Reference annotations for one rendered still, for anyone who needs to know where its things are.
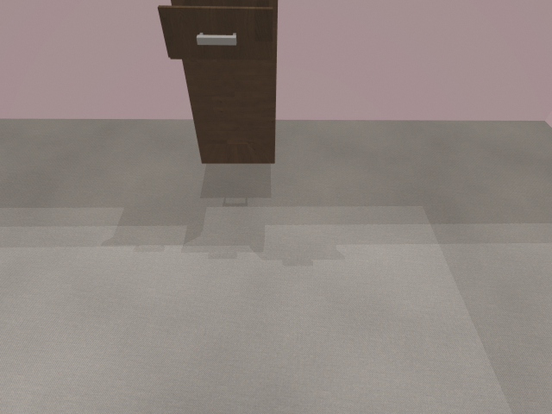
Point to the cabinet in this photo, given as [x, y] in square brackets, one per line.
[233, 104]

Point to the handle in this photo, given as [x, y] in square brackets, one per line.
[216, 39]

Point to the drawer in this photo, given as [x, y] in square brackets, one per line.
[251, 20]

